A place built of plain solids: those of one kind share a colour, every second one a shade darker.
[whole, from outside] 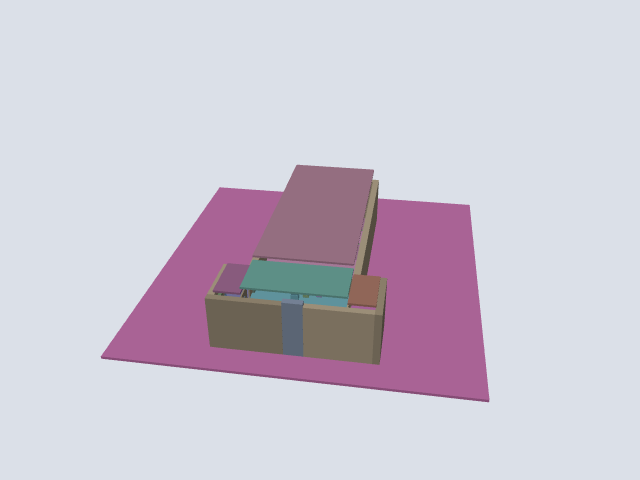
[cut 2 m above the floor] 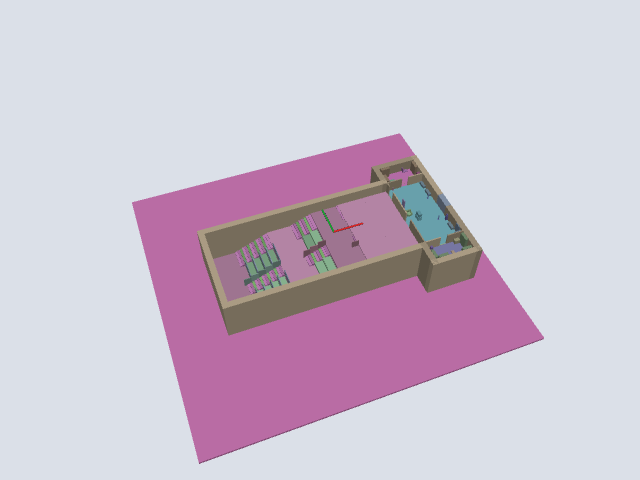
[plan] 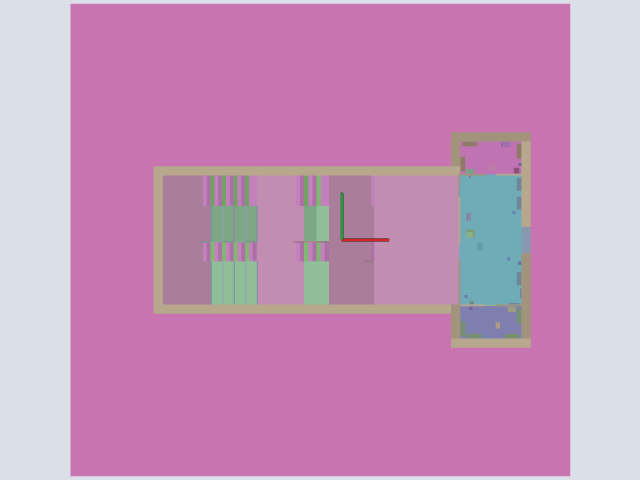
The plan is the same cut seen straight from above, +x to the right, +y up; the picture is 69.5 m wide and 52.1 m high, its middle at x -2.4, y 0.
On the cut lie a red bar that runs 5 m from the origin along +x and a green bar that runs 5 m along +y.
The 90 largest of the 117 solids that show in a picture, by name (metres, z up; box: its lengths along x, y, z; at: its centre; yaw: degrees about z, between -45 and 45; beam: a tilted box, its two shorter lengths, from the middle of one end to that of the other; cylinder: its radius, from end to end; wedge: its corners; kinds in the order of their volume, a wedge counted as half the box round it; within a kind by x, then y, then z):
{
 "floor_gang_1": {"box": [5.3, 14.2, 0.65], "at": [-16.93, 0.0, -5.08]},
 "floor_gang_2": {"box": [5.15, 14.2, 3.45], "at": [-6.7, 0.0, -3.67]},
 "floor_gang_3": {"box": [4.9, 14.2, 5.19], "at": [1.02, 0.0, -2.81]},
 "floor_gang_4": {"box": [4.7, 14.2, 5.4], "at": [5.83, 0.0, -2.7]},
 "floor_gang_5": {"box": [4.55, 14.2, 5.4], "at": [10.45, 0.0, -2.7]},
 "wall_1": {"box": [1.0, 16.0, 8.2], "at": [-19.98, 0.0, -1.3]},
 "wall_2": {"box": [33.3, 1.0, 8.2], "at": [-3.83, -7.5, -1.3]},
 "wall_3": {"box": [33.3, 1.0, 8.2], "at": [-3.83, 7.5, -1.3]},
 "wall_4": {"box": [1.0, 4.7, 8.2], "at": [12.32, -9.35, -1.3]},
 "wall_5": {"box": [1.0, 4.7, 8.2], "at": [12.32, 9.35, -1.3]},
 "wall_6": {"box": [0.2, 5.2, 8.2], "at": [12.72, -4.6, -1.3]},
 "wall_7": {"box": [0.2, 5.15, 8.2], "at": [12.72, 2.08, -1.3]},
 "wall_8": {"box": [2.93, 0.2, 8.2], "at": [14.09, -7.1, -1.3]},
 "wall_9": {"box": [2.93, 0.2, 8.2], "at": [14.09, 7.1, -1.3]},
 "wall_10": {"box": [8.65, 1.0, 8.2], "at": [16.15, -11.2, -1.3]},
 "wall_11": {"box": [8.65, 1.0, 8.2], "at": [16.15, 11.2, -1.3]},
 "wall_12": {"box": [2.93, 0.2, 8.2], "at": [18.21, -7.1, -1.3]},
 "wall_13": {"box": [2.93, 0.2, 8.2], "at": [18.21, 7.1, -1.3]},
 "wall_14": {"box": [1.0, 5.5, 8.2], "at": [19.98, -8.95, -1.3]},
 "wall_15": {"box": [1.0, 6.6, 8.2], "at": [19.98, -4.7, -1.3]},
 "wall_16": {"box": [1.0, 6.6, 8.2], "at": [19.98, 4.7, -1.3]},
 "wall_17": {"box": [1.0, 5.5, 8.2], "at": [19.98, 8.95, -1.3]},
 "ground_under_all_1": {"box": [54.26, 51.31, 0.4], "at": [-2.35, 0.0, -5.55]},
 "floor_foyer_1": {"box": [6.85, 14.2, 5.4], "at": [16.15, 0.0, -2.7]},
 "step_tier_1": {"box": [1.25, 4.8, 1.21], "at": [-13.65, -4.7, -4.79]},
 "step_tier_2": {"box": [1.25, 3.9, 1.21], "at": [-13.65, 1.75, -4.79]},
 "step_tier_3": {"box": [1.25, 4.8, 1.77], "at": [-12.4, -4.7, -4.51]},
 "step_tier_4": {"box": [1.25, 3.9, 1.77], "at": [-12.4, 1.75, -4.51]},
 "step_tier_5": {"box": [1.25, 4.8, 2.33], "at": [-11.15, -4.7, -4.24]},
 "step_tier_6": {"box": [1.25, 3.9, 2.33], "at": [-11.15, 1.75, -4.24]},
 "step_tier_7": {"box": [1.25, 4.8, 2.89], "at": [-9.9, -4.7, -3.96]},
 "step_tier_8": {"box": [1.25, 3.9, 2.89], "at": [-9.9, 1.75, -3.96]},
 "step_tier_9": {"box": [1.35, 4.8, 4.03], "at": [-3.45, -4.7, -3.38]},
 "step_tier_10": {"box": [1.35, 3.9, 4.03], "at": [-3.45, 1.75, -3.38]},
 "step_tier_11": {"box": [1.35, 4.8, 4.61], "at": [-2.1, -4.7, -3.1]},
 "step_tier_12": {"box": [1.35, 3.9, 4.61], "at": [-2.1, 1.75, -3.1]},
 "ceil_hall_1": {"box": [32.3, 14.2, 0.3], "at": [-3.42, 0.0, 5.05]},
 "floor_cloaks_1": {"box": [6.85, 3.7, 5.4], "at": [16.15, 8.95, -2.7]},
 "floor_store_1": {"box": [6.85, 3.7, 5.4], "at": [16.15, -8.95, -2.7]},
 "step_aisle_1": {"box": [1.25, 2.1, 1.21], "at": [-13.65, -1.25, -4.79]},
 "step_aisle_2": {"box": [1.25, 3.4, 1.21], "at": [-13.65, 5.4, -4.79]},
 "step_aisle_3": {"box": [1.25, 2.1, 1.77], "at": [-12.4, -1.25, -4.51]},
 "step_aisle_4": {"box": [1.25, 3.4, 1.77], "at": [-12.4, 5.4, -4.51]},
 "step_aisle_5": {"box": [1.25, 2.1, 2.33], "at": [-11.15, -1.25, -4.24]},
 "step_aisle_6": {"box": [1.25, 3.4, 2.33], "at": [-11.15, 5.4, -4.24]},
 "step_aisle_7": {"box": [1.25, 2.1, 2.89], "at": [-9.9, -1.25, -3.96]},
 "step_aisle_8": {"box": [1.25, 3.4, 2.89], "at": [-9.9, 5.4, -3.96]},
 "step_aisle_9": {"box": [1.35, 2.1, 4.03], "at": [-3.45, -1.25, -3.38]},
 "step_aisle_10": {"box": [1.35, 3.4, 4.03], "at": [-3.45, 5.4, -3.38]},
 "step_aisle_11": {"box": [1.35, 2.1, 4.61], "at": [-2.1, -1.25, -3.1]},
 "step_aisle_12": {"box": [1.35, 3.4, 4.61], "at": [-2.1, 5.4, -3.1]},
 "tread_1": {"box": [0.42, 3.4, 1.4], "at": [-13.65, 5.4, -4.7]},
 "tread_2": {"box": [0.42, 3.4, 1.58], "at": [-13.23, 5.4, -4.61]},
 "tread_3": {"box": [0.42, 2.1, 1.96], "at": [-12.4, -1.25, -4.42]},
 "tread_4": {"box": [0.42, 3.4, 1.96], "at": [-12.4, 5.4, -4.42]},
 "tread_5": {"box": [0.42, 2.1, 2.14], "at": [-11.98, -1.25, -4.33]},
 "tread_6": {"box": [0.42, 3.4, 2.14], "at": [-11.98, 5.4, -4.33]},
 "tread_7": {"box": [0.42, 2.1, 2.52], "at": [-11.15, -1.25, -4.14]},
 "tread_8": {"box": [0.42, 3.4, 2.52], "at": [-11.15, 5.4, -4.14]},
 "tread_9": {"box": [0.42, 2.1, 2.7], "at": [-10.73, -1.25, -4.05]},
 "tread_10": {"box": [0.42, 3.4, 2.7], "at": [-10.73, 5.4, -4.05]},
 "tread_11": {"box": [0.42, 2.1, 3.08], "at": [-9.9, -1.25, -3.86]},
 "tread_12": {"box": [0.42, 3.4, 3.08], "at": [-9.9, 5.4, -3.86]},
 "tread_13": {"box": [0.42, 2.1, 3.26], "at": [-9.48, -1.25, -3.77]},
 "tread_14": {"box": [0.42, 3.4, 3.26], "at": [-9.48, 5.4, -3.77]},
 "tread_15": {"box": [0.45, 2.1, 3.64], "at": [-4.8, -1.25, -3.58]},
 "tread_16": {"box": [0.45, 3.4, 3.64], "at": [-4.8, 5.4, -3.58]},
 "tread_17": {"box": [0.45, 2.1, 3.84], "at": [-4.35, -1.25, -3.48]},
 "tread_18": {"box": [0.45, 3.4, 3.84], "at": [-4.35, 5.4, -3.48]},
 "tread_19": {"box": [0.45, 2.1, 4.22], "at": [-3.45, -1.25, -3.29]},
 "tread_20": {"box": [0.45, 3.4, 4.22], "at": [-3.45, 5.4, -3.29]},
 "tread_21": {"box": [0.45, 2.1, 4.42], "at": [-3.0, -1.25, -3.19]},
 "tread_22": {"box": [0.45, 3.4, 4.42], "at": [-3.0, 5.4, -3.19]},
 "tread_23": {"box": [0.45, 2.1, 4.8], "at": [-2.1, -1.25, -3.0]},
 "tread_24": {"box": [0.45, 3.4, 4.8], "at": [-2.1, 5.4, -3.0]},
 "tread_25": {"box": [0.45, 2.1, 5.0], "at": [-1.65, -1.25, -2.9]},
 "tread_26": {"box": [0.45, 3.4, 5.0], "at": [-1.65, 5.4, -2.9]},
 "tread_27": {"box": [0.3, 2.1, 5.29], "at": [3.33, -1.25, -2.75]},
 "tread_28": {"box": [0.3, 3.4, 5.29], "at": [3.33, 5.4, -2.75]},
 "ceil_foyer_1": {"box": [6.85, 14.2, 0.3], "at": [16.15, 0.0, 4.35]},
 "door_leaf_1": {"box": [0.97, 2.8, 8.67], "at": [19.99, 0.0, -1.06]},
 "rail_lip_1": {"box": [0.12, 4.8, 2.82], "at": [-12.96, -4.7, -3.99]},
 "rail_lip_2": {"box": [0.12, 4.8, 3.38], "at": [-11.71, -4.7, -3.71]},
 "rail_lip_3": {"box": [0.12, 4.8, 3.94], "at": [-10.46, -4.7, -3.43]},
 "rail_lip_4": {"box": [0.12, 4.8, 4.5], "at": [-9.21, -4.7, -3.15]},
 "ceil_cloaks_1": {"box": [6.85, 3.7, 0.3], "at": [16.15, 8.95, 3.4]},
 "ceil_store_1": {"box": [6.85, 3.7, 0.3], "at": [16.15, -8.95, 3.4]},
 "shelves_cloaks_1": {"box": [0.5, 1.6, 2.0], "at": [13.11, 8.25, 1.0]},
 "shelves_cloaks_2": {"box": [0.5, 1.6, 2.0], "at": [19.2, 9.65, 1.0]},
 "step_strewn_sheet_offcut_1": {"box": [0.93, 0.62, 5.42], "at": [16.25, 7.86, -2.69]}
}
